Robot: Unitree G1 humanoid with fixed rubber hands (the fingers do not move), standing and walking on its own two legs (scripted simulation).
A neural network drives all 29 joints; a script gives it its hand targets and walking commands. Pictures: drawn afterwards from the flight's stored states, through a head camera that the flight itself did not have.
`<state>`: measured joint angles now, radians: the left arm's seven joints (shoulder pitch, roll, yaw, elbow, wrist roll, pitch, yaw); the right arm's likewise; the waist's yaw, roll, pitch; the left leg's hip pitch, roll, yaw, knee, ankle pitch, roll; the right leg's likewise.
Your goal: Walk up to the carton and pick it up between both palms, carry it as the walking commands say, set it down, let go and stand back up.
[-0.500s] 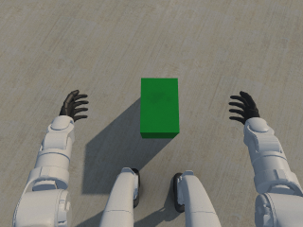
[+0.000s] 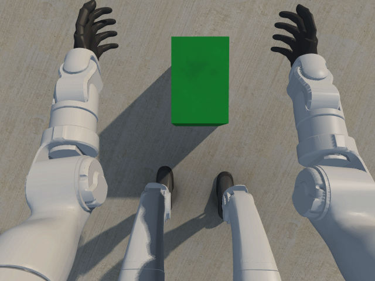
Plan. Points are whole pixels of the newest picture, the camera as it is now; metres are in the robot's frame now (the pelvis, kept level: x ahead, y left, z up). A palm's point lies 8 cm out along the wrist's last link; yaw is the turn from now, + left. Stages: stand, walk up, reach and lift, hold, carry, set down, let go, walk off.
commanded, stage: reach and lift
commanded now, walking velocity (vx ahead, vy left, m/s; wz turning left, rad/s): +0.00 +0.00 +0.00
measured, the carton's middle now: (198, 88) +0.54 -0.01 -0.55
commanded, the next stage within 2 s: none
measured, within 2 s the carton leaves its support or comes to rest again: neither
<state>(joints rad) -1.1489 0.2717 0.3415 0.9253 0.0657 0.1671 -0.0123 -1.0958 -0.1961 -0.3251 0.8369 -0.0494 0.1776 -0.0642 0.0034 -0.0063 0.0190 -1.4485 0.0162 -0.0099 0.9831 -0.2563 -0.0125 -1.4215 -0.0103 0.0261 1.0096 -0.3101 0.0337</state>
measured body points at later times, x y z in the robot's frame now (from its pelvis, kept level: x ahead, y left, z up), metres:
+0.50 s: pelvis +0.00 +0.00 -0.06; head +0.34 +0.00 +0.24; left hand +0.54 +0.20 -0.19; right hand +0.54 -0.17 -0.19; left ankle +0.08 +0.13 -0.64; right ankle +0.06 -0.14 -0.64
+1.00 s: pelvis -0.03 +0.00 -0.21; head +0.33 +0.00 +0.06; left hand +0.54 +0.19 -0.36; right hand +0.54 -0.17 -0.36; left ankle +0.08 +0.13 -0.64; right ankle +0.06 -0.14 -0.64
